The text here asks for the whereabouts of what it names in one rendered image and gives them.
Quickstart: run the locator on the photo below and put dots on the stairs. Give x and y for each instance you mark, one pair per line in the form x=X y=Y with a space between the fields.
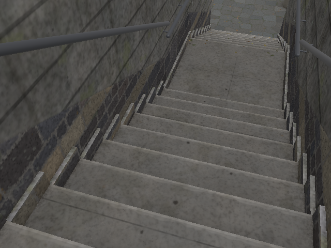
x=241 y=39
x=190 y=171

